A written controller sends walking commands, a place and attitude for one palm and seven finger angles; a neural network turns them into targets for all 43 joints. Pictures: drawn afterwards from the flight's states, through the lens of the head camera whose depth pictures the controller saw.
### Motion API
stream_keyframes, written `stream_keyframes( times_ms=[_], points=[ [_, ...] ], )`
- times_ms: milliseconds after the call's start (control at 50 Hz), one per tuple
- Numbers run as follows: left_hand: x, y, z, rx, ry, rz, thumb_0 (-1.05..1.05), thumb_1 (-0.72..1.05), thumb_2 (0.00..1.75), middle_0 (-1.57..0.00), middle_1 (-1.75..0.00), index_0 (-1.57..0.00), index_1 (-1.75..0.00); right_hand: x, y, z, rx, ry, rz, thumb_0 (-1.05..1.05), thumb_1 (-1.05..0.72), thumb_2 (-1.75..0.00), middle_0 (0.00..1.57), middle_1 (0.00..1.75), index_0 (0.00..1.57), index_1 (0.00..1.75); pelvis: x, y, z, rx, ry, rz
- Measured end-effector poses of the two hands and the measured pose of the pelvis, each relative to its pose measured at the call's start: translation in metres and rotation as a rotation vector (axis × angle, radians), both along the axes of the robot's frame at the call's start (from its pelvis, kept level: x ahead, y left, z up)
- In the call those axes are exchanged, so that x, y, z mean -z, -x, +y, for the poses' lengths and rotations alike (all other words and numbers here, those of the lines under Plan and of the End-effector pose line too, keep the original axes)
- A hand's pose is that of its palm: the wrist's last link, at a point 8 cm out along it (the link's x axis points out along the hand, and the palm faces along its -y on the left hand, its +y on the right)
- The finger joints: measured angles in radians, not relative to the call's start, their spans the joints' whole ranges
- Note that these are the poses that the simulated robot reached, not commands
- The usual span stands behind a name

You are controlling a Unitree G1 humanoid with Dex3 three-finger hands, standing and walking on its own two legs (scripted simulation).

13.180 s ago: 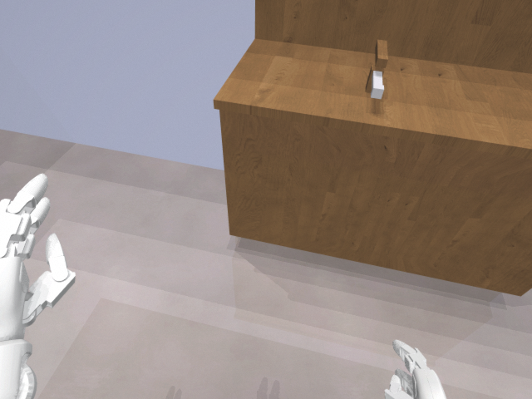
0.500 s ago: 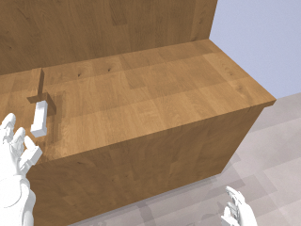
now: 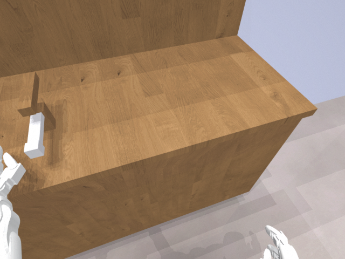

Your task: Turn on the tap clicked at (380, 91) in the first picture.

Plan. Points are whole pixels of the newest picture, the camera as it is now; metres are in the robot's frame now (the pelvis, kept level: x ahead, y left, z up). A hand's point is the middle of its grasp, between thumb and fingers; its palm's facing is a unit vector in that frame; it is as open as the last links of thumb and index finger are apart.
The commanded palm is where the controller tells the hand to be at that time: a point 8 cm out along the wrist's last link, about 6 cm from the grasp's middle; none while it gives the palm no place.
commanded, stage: reach beside the lever's end, fingers flat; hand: left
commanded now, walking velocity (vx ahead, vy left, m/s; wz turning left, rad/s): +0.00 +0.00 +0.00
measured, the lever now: (34, 149) +0.32 +0.34 +0.08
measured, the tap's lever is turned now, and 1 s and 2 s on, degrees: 0 2 5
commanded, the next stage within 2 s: push the lever round in 0.96 s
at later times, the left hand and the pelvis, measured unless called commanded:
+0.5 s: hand (24, 159) +0.30 +0.36 +0.07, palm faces +0.59 -0.79 -0.12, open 7.8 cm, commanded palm +0.24 +0.39 +0.07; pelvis +0.00 +0.00 +0.00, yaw -1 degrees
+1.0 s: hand (26, 160) +0.29 +0.35 +0.08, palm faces +0.62 -0.77 -0.12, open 7.9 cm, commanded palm +0.23 +0.38 +0.08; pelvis +0.00 +0.00 +0.00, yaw +0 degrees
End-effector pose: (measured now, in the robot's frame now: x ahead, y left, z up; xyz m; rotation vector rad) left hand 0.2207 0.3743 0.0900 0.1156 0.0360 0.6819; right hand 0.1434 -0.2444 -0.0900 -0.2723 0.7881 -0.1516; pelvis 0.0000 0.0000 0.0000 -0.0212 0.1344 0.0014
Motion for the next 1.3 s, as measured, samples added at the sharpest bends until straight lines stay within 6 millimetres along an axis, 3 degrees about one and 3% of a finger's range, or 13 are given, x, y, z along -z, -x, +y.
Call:
stream_keyframes(
  times_ms=[220, 400, 520, 680, 860, 940, 1160, 1300],
  points=[
    [0.011, -0.007, 0.023, -0.018, 0.021, 0.008, 0.02, 0.90, 0.90, -0.15, -0.16, -0.15, -0.15, 0.010, 0.015, -0.006, 0.007, 0.029, 0.069, 0.01, -0.90, -0.90, 0.20, 0.30, 0.21, 0.30, 0.005, 0.006, -0.001, -0.011, 0.009, 0.023],
    [0.007, -0.031, 0.015, 0.045, 0.007, -0.013, 0.02, 0.90, 0.90, -0.15, -0.15, -0.15, -0.15, 0.012, 0.031, -0.010, 0.041, 0.028, 0.097, 0.01, -0.90, -0.90, 0.20, 0.30, 0.21, 0.30, 0.006, 0.006, 0.001, 0.002, 0.011, 0.038],
    [0.013, -0.022, 0.015, 0.030, 0.007, 0.022, 0.02, 0.89, 0.90, -0.15, -0.15, -0.15, -0.15, 0.009, 0.036, -0.010, 0.063, 0.009, 0.097, 0.01, -0.90, -0.90, 0.20, 0.30, 0.21, 0.30, 0.004, 0.001, 0.003, 0.016, 0.008, 0.039],
    [0.010, -0.001, 0.022, -0.033, -0.020, -0.030, 0.02, 0.90, 0.90, -0.15, -0.15, -0.15, -0.15, 0.012, 0.028, -0.007, 0.027, 0.021, 0.104, 0.01, -0.90, -0.90, 0.20, 0.30, 0.21, 0.30, 0.007, 0.003, 0.003, 0.000, 0.015, 0.031],
    [0.010, -0.026, 0.004, 0.058, 0.019, -0.010, 0.02, 0.90, 0.90, -0.15, -0.15, -0.15, -0.15, 0.009, 0.009, 0.002, 0.007, 0.014, 0.048, 0.01, -0.90, -0.90, 0.20, 0.30, 0.21, 0.30, 0.006, 0.006, 0.003, -0.009, 0.011, 0.030],
    [0.009, -0.026, -0.001, 0.038, 0.005, 0.000, 0.02, 0.89, 0.90, -0.15, -0.15, -0.15, -0.15, 0.005, 0.005, 0.003, 0.009, -0.003, 0.023, 0.01, -0.90, -0.90, 0.20, 0.30, 0.21, 0.30, 0.005, 0.003, 0.002, 0.002, 0.006, 0.032],
    [0.007, 0.000, 0.008, -0.019, -0.012, -0.011, 0.02, 0.90, 0.90, -0.15, -0.15, -0.15, -0.15, 0.010, 0.009, -0.006, 0.011, -0.002, 0.059, 0.01, -0.90, -0.90, 0.20, 0.30, 0.21, 0.30, 0.005, 0.001, -0.004, -0.002, 0.006, 0.022],
    [0.006, -0.004, -0.005, 0.025, -0.006, -0.030, 0.02, 0.90, 0.90, -0.15, -0.15, -0.15, -0.15, 0.012, 0.013, -0.012, 0.014, 0.013, 0.061, 0.01, -0.90, -0.90, 0.20, 0.30, 0.21, 0.30, 0.006, 0.005, -0.006, -0.008, 0.005, 0.018]
  ],
)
